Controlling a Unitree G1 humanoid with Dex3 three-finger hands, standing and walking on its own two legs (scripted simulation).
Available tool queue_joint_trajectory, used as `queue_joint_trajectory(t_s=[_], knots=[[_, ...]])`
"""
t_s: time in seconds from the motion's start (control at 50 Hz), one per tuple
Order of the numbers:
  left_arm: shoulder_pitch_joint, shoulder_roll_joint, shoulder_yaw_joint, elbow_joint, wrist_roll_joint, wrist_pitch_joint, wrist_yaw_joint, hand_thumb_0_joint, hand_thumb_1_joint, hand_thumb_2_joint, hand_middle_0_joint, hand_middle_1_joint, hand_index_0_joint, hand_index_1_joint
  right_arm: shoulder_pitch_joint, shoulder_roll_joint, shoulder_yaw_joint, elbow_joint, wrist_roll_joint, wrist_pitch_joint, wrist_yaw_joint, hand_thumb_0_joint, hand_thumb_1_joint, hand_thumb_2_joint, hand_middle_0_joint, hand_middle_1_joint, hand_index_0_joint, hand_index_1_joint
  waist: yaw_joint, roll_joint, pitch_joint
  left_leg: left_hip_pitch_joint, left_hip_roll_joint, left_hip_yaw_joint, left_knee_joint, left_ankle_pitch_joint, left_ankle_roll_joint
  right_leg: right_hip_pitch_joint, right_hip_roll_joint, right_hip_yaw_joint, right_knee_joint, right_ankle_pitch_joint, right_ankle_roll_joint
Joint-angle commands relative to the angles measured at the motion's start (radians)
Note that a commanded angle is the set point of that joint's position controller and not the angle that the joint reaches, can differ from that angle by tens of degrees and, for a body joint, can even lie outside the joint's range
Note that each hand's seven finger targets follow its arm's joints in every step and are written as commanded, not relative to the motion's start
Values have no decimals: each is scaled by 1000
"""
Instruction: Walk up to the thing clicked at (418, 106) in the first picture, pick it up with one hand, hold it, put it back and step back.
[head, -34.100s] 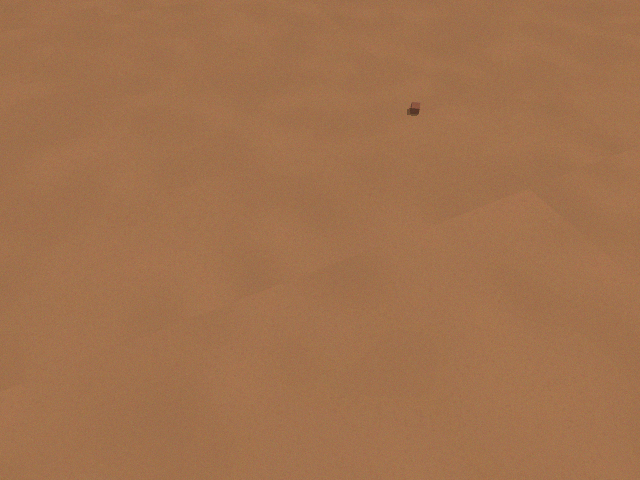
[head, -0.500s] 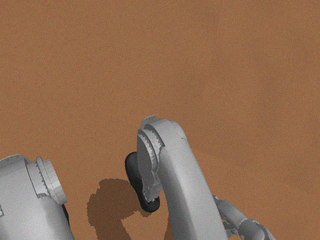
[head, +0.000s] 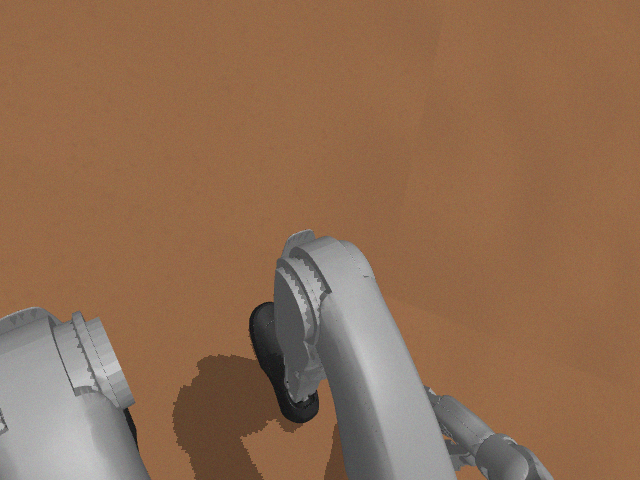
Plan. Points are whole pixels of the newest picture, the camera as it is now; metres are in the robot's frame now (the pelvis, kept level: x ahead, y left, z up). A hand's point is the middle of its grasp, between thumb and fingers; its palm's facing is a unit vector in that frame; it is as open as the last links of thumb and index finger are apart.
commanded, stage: open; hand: left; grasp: from above
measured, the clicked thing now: out of the picture +0.44 +0.38 -0.29
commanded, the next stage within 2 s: withdraw in 0.02 s
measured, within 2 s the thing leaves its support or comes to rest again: neither
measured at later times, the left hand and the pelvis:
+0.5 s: hand out of the picture +0.44 +0.40 -0.15, palm faces -0.32 -0.07 -0.94, open 13.9 cm; pelvis +0.00 +0.00 +0.02, yaw +2 degrees
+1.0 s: hand out of the picture +0.42 +0.38 -0.13, palm faces -0.40 -0.10 -0.91, open 13.9 cm; pelvis -0.01 +0.00 +0.02, yaw +5 degrees
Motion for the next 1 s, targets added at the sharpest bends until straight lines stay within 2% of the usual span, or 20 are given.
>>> queue_joint_trajectory(t_s=[0.0, 0.06, 0.1, 0.12, 0.18, 0.28, 0.36, 0.42, 0.46, 0.52, 0.58, 0.62, 0.66, 0.7, 0.76, 0.8, 0.84, 0.88, 0.92, 0.98], knots=[[-191, 246, 2, -86, -18, 2, 34, 0, -454, 952, -205, -797, -167, -835, 186, -331, -102, 26, 10, -1, -10, 0, -878, -896, 201, 301, 201, 301, -39, 552, -652, 529, 37, 122, -275, 238, 11, 317, 31, -136, -189, 267, -95], [-204, 252, 6, -104, -17, 10, 29, 0, -468, 970, -178, -824, -144, -858, 199, -331, -101, 21, 11, 2, -10, 0, -875, -894, 201, 301, 201, 301, -41, 540, -663, 517, 35, 126, -264, 250, 16, 330, 31, -133, -193, 280, -92], [-228, 219, -23, -122, -29, 8, 30, 0, -486, 983, -162, -843, -128, -876, 185, -320, -93, 21, 14, -1, -11, 0, -877, -895, 201, 301, 201, 301, -43, 549, -665, 527, 35, 126, -269, 250, 15, 326, 30, -131, -193, 281, -94], [-232, 228, -13, -118, -36, 5, 36, 0, -446, 925, -127, -923, -139, -952, 181, -325, -91, 19, 13, 0, -13, 0, -896, -898, 201, 300, 201, 300, -45, 538, -667, 527, 37, 121, -277, 241, 14, 327, 33, -136, -198, 274, -93], [-251, 250, -8, -142, -19, 6, 27, 0, -462, 942, -110, -977, -121, -965, 197, -335, -100, 14, 16, -3, -12, 0, -895, -897, 201, 300, 201, 300, -49, 559, -661, 537, 34, 119, -278, 231, 12, 307, 25, -137, -188, 264, -93], [-254, 278, 14, -329, -10, 5, -11, 0, -503, 973, -87, -997, -93, -991, 167, -315, -125, 1, 26, 11, -15, 0, -899, -901, 201, 301, 201, 301, 9, 687, -781, 628, 31, 127, -309, 270, -4, 308, 17, -128, -174, 281, -105], [-118, 247, 31, -524, -11, 22, -98, 0, -523, 989, -82, -993, -81, -994, 173, -289, -179, -9, 53, 53, -16, 0, -901, -903, 201, 301, 201, 301, 94, 772, -927, 697, 19, 162, -342, 340, -9, 343, 10, -97, -191, 317, -114], [-80, 167, 5, -595, -32, 47, -183, 0, -522, 992, -81, -989, -78, -991, 195, -270, -226, -12, 85, 92, -11, 0, -900, -903, 201, 301, 200, 301, 114, 726, -891, 642, 9, 175, -372, 310, -1, 282, 0, -76, -217, 283, -121], [-107, 120, -22, -612, -36, 59, -242, 0, -520, 991, -82, -988, -79, -990, 213, -254, -241, -25, 106, 122, -12, 0, -901, -902, 200, 300, 200, 300, 100, 640, -878, 589, 5, 181, -386, 256, 17, 290, 1, -60, -247, 259, -114], [-97, 15, -88, -558, -73, 71, -327, 0, -522, 1000, -75, -1001, -73, -1003, 252, -235, -258, -24, 130, 162, -26, 0, -900, -902, 200, 300, 200, 300, 61, 440, -771, 502, -1, 181, -408, 191, 44, 318, 2, -46, -314, 227, -104], [-136, 8, -94, -556, -105, 54, -392, 0, -522, 1003, -71, -1009, -70, -1010, 263, -239, -266, -34, 142, 188, -53, 0, -899, -902, 200, 300, 200, 300, 60, 373, -724, 468, -12, 171, -428, 141, 47, 310, -9, -41, -336, 168, -109], [-130, -18, -114, -531, -111, 36, -432, 0, -515, 1004, -72, -1013, -72, -1013, 262, -230, -267, -35, 149, 200, -71, 0, -896, -901, 200, 300, 200, 300, 56, 335, -693, 454, -17, 168, -437, 114, 48, 303, -15, -37, -346, 135, -111], [-142, 4, -112, -528, -106, 11, -460, 0, -505, 999, -81, -1007, -81, -1007, 260, -227, -262, -43, 151, 211, -90, 0, -894, -900, 200, 300, 200, 300, 56, 303, -683, 453, -19, 171, -436, 105, 51, 305, -18, -32, -356, 117, -111], [-179, 58, -91, -541, -103, -32, -466, 0, -506, 1002, -89, -998, -85, -1003, 252, -218, -252, -50, 148, 218, -105, 0, -895, -901, 200, 300, 200, 300, 69, 283, -695, 422, -21, 189, -416, 89, 56, 333, -16, -17, -365, 90, -111], [-213, 70, -90, -548, -83, -109, -455, 0, -501, 1000, -82, -1006, -82, -1005, 245, -205, -228, -41, 137, 223, -121, 0, -891, -898, 200, 300, 200, 300, 65, 340, -712, 458, -17, 199, -395, 115, 47, 319, -16, -18, -349, 120, -107], [-246, 122, -48, -580, -53, -152, -412, 0, -499, 999, -87, -1000, -86, -1001, 240, -211, -222, -36, 129, 232, -131, 0, -889, -898, 200, 300, 200, 300, 85, 407, -772, 518, -16, 197, -391, 141, 37, 300, -19, -23, -323, 141, -108], [-288, 119, -53, -606, -23, -175, -368, 0, -498, 997, -87, -998, -87, -998, 233, -207, -217, -34, 119, 240, -132, 0, -889, -897, 200, 300, 200, 300, 84, 509, -836, 599, -11, 200, -394, 177, 25, 288, -18, -29, -295, 175, -109], [-296, 114, -41, -611, 11, -175, -315, 0, -501, 996, -79, -1001, -81, -999, 237, -220, -227, -29, 113, 248, -133, 0, -889, -896, 200, 300, 200, 300, 85, 561, -870, 655, -13, 194, -394, 217, 16, 251, -20, -45, -273, 199, -115], [-297, 118, -22, -667, 18, -161, -272, 0, -484, 980, -85, -993, -91, -986, 238, -230, -247, -30, 113, 246, -128, 0, -888, -895, 201, 300, 200, 300, 96, 625, -924, 711, -14, 191, -413, 240, 9, 235, -24, -53, -260, 217, -119], [-268, 165, 39, -721, 26, -106, -227, 0, -437, 941, -131, -937, -135, -933, 245, -234, -282, -40, 121, 245, -126, 0, -891, -896, 200, 300, 200, 300, 139, 701, -994, 770, -13, 183, -474, 223, 2, 216, -35, -49, -251, 209, -123]])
